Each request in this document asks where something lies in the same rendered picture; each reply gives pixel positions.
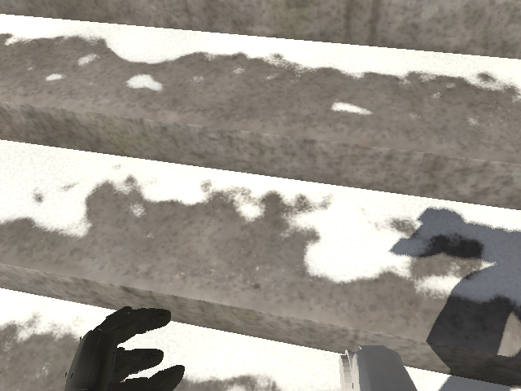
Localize left robot hand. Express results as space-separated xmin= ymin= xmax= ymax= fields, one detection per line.
xmin=64 ymin=306 xmax=185 ymax=391

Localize robot right thigh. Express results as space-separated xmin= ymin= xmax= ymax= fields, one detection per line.
xmin=339 ymin=345 xmax=418 ymax=391

